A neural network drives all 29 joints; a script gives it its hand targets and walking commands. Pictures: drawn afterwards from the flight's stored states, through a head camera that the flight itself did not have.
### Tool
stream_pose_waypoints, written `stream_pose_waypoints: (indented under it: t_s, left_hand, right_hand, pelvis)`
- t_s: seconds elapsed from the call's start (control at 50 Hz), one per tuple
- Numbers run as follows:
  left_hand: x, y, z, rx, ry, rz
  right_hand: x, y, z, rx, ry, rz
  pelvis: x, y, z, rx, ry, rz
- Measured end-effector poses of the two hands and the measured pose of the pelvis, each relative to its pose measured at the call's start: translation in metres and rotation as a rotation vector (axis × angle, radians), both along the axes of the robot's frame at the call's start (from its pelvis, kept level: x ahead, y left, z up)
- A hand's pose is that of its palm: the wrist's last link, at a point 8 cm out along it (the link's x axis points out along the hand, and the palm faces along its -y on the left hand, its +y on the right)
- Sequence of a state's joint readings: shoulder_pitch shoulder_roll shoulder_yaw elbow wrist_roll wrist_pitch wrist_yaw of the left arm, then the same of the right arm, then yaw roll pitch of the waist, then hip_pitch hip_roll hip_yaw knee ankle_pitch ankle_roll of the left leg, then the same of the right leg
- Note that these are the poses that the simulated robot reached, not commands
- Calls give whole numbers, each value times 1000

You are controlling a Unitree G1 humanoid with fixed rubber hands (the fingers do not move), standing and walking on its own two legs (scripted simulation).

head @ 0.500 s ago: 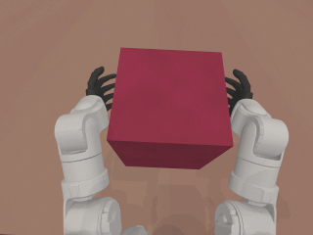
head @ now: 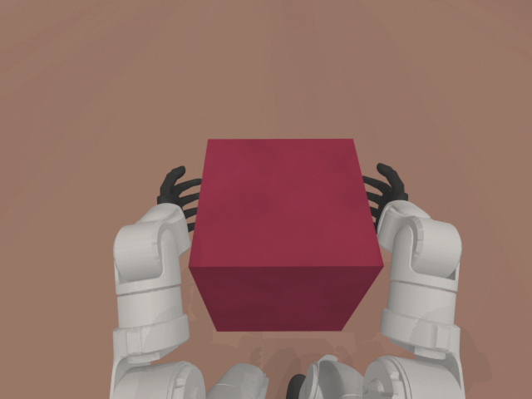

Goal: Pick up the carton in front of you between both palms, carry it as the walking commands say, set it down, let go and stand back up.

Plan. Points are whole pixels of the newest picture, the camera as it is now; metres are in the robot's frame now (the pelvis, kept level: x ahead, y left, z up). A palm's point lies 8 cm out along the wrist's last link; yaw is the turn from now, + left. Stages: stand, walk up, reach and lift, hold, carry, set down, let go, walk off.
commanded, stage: carry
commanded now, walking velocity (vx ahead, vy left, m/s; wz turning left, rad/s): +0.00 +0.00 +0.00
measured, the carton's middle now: (279, 242) +0.33 +0.04 +0.01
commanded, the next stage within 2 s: none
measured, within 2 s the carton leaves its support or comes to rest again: neither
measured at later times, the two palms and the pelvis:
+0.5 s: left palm (191, 132) +0.38 +0.16 +0.19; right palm (447, 150) +0.38 -0.15 +0.19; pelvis +0.07 +0.01 +0.06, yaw -1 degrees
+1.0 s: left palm (206, 126) +0.40 +0.15 +0.18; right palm (445, 148) +0.40 -0.16 +0.18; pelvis +0.09 +0.00 +0.06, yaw -2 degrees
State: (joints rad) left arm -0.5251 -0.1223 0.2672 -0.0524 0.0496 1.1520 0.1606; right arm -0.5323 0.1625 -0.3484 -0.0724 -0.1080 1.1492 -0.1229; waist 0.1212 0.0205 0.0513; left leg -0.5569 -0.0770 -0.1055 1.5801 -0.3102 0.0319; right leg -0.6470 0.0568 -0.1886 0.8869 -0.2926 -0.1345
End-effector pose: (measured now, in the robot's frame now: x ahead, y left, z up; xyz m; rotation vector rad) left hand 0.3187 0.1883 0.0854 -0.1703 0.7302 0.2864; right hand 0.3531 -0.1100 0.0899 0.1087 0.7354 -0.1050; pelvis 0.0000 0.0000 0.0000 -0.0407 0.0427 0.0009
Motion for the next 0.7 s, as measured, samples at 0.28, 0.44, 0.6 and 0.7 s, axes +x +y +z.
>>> stream_pose_waypoints:
  t_s: [0.28, 0.44, 0.6, 0.7]
  left_hand:
    - [42, -31, 85, 29, -150, -128]
    - [54, -34, 107, 48, -121, -137]
    - [64, -30, 99, 35, -78, -120]
    - [71, -33, 93, 33, -77, -121]
  right_hand:
    - [1, -33, 77, -36, -152, -82]
    - [17, -37, 105, -43, -124, -81]
    - [33, -33, 96, -28, -79, -68]
    - [38, -35, 89, -23, -77, -76]
  pelvis:
    - [41, 10, 47, 53, -22, 12]
    - [61, 10, 57, 54, -22, -12]
    - [71, 7, 58, 51, -22, -16]
    - [74, 5, 58, 50, -20, -18]
